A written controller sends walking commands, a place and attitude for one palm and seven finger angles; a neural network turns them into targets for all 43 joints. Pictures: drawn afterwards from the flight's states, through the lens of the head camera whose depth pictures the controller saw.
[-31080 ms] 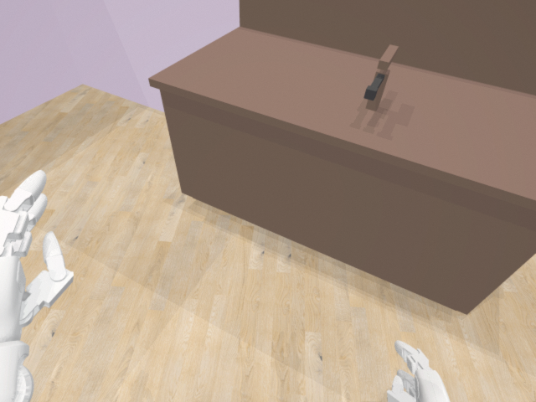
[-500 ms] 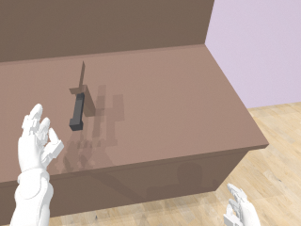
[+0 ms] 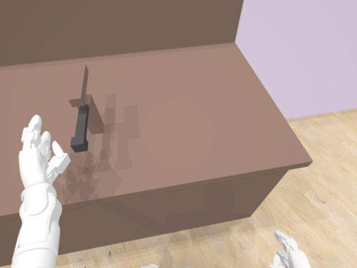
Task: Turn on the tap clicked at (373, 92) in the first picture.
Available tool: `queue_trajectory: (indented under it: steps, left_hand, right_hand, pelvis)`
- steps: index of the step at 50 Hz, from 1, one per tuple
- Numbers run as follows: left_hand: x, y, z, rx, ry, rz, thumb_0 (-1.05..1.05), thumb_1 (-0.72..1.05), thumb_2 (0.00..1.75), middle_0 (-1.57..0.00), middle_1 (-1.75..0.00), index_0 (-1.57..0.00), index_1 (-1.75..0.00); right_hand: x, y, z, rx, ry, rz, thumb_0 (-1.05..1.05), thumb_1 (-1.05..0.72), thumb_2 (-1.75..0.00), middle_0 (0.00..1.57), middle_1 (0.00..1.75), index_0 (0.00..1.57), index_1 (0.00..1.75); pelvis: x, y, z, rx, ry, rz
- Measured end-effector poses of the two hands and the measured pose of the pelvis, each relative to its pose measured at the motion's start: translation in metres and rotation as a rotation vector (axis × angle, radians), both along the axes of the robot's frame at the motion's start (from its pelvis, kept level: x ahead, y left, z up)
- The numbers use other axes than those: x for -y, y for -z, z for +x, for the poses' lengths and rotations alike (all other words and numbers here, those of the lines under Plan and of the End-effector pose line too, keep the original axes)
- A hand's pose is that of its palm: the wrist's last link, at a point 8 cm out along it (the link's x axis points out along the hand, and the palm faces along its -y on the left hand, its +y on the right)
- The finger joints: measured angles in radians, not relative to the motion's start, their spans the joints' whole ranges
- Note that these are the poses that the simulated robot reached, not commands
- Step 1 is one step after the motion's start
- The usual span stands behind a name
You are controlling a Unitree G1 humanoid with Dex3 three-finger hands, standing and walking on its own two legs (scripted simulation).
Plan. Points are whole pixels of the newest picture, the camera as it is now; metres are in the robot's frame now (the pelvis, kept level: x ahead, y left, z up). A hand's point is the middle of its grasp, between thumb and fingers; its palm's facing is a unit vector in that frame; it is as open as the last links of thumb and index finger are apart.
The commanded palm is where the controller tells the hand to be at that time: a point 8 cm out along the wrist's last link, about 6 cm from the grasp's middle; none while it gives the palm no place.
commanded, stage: reach beside the lever's end, fingers flat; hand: left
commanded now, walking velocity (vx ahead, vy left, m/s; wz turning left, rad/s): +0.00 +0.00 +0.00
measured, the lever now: (79, 144) +0.36 +0.26 +0.07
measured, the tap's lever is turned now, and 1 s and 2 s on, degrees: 0 3 23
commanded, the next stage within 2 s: push the lever round in 0.42 s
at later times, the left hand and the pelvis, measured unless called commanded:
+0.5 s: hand (65, 154) +0.33 +0.28 +0.06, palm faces +0.47 -0.88 -0.09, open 7.8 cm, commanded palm +0.29 +0.31 +0.06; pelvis +0.00 +0.00 -0.01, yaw -1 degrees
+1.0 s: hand (76, 152) +0.34 +0.26 +0.06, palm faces +0.46 -0.89 -0.08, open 7.7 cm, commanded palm +0.30 +0.28 +0.06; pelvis +0.00 +0.01 +0.00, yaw +0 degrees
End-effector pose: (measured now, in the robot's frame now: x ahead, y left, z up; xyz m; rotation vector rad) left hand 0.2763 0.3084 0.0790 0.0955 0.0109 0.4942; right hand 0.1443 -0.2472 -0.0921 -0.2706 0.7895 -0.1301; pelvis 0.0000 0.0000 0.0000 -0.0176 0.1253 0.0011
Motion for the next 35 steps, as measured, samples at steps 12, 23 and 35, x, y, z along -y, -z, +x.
queue_trajectory:
  steps: [12,23,35]
  left_hand:
    - [-0.004,0.003,0.013,-0.002,0.016,0.004,0.02,0.90,0.90,-0.15,-0.15,-0.15,-0.15]
    - [-0.012,0.012,0.009,0.007,-0.004,-0.004,0.02,0.90,0.90,-0.15,-0.15,-0.15,-0.15]
    - [0.004,0.010,0.020,0.011,0.043,-0.019,0.02,0.90,0.90,-0.15,-0.15,-0.15,-0.15]
  right_hand:
    - [0.007,0.006,-0.020,-0.048,0.050,0.003,0.01,-0.90,-0.90,0.20,0.30,0.21,0.30]
    - [0.004,0.009,-0.020,-0.075,0.038,-0.009,0.01,-0.90,-0.90,0.20,0.30,0.21,0.30]
    - [-0.008,0.005,-0.008,-0.038,0.030,0.014,0.01,-0.90,-0.90,0.20,0.30,0.21,0.30]
  pelvis:
    - [0.000,0.002,0.001,-0.020,0.015,-0.001]
    - [-0.002,0.005,-0.001,-0.028,0.008,-0.007]
    - [-0.010,0.004,0.003,-0.029,0.011,-0.007]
